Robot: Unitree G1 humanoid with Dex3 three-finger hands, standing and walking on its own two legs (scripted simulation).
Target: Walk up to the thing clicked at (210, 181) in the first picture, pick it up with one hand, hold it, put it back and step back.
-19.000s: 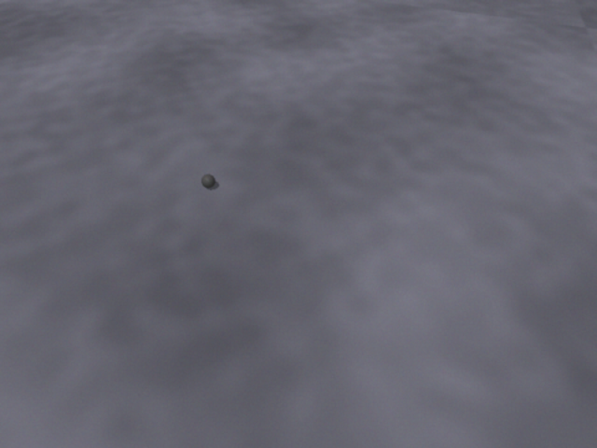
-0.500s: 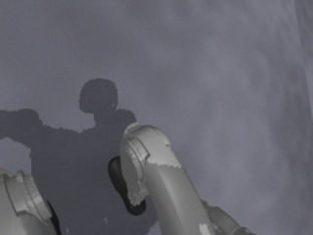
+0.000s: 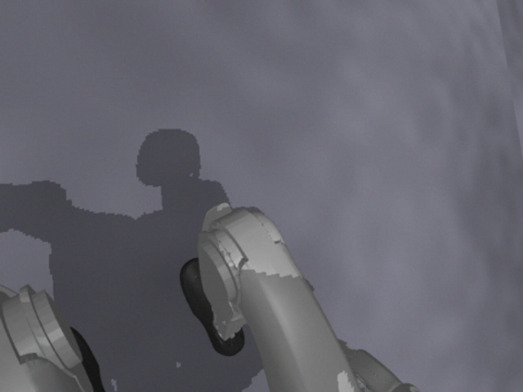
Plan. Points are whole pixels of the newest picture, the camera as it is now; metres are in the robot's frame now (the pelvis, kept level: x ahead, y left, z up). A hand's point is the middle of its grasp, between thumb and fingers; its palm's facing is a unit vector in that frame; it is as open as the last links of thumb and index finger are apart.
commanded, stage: close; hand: left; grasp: from above
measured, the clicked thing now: out of the picture +0.48 +0.34 -0.28
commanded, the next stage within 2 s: settle in 0.44 s
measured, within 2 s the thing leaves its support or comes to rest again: leaves its support in 0.82 s
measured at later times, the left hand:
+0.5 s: hand out of the picture +0.46 +0.33 -0.25, palm faces -0.42 -0.16 -0.89, open 9.2 cm
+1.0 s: hand out of the picture +0.46 +0.35 -0.21, palm faces -0.38 -0.13 -0.92, open 9.1 cm
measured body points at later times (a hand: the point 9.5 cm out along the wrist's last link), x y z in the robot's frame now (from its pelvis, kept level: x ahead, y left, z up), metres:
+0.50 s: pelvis +0.00 +0.00 +0.00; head +0.29 +0.13 +0.32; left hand +0.48 +0.34 -0.20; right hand +0.05 -0.25 -0.05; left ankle +0.07 +0.13 -0.28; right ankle +0.12 -0.11 -0.28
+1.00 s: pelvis +0.00 +0.00 +0.01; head +0.27 +0.12 +0.35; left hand +0.48 +0.35 -0.16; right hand +0.06 -0.26 -0.05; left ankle +0.07 +0.13 -0.28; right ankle +0.12 -0.11 -0.28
